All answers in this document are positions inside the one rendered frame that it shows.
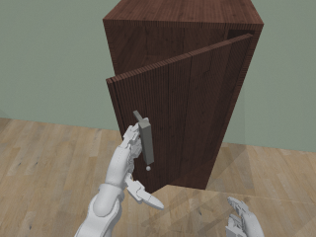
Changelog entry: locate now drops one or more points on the handle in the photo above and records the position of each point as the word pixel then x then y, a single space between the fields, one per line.
pixel 145 133

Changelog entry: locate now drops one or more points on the cupboard door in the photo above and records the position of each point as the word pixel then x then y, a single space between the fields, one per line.
pixel 186 99

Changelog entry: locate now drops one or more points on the right robot hand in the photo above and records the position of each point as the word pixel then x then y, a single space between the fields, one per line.
pixel 247 226

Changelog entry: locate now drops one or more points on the left robot hand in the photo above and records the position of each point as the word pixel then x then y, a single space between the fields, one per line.
pixel 122 161

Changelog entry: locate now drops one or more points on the left robot forearm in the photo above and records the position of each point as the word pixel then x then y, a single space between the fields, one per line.
pixel 104 212

